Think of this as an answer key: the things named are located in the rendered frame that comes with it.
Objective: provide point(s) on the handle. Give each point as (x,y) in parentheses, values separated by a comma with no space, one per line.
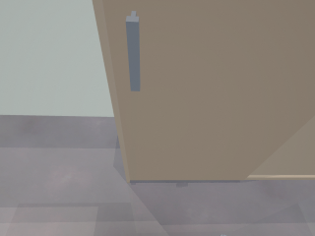
(133,47)

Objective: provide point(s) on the wardrobe door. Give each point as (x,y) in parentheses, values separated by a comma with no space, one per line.
(223,84)
(295,157)

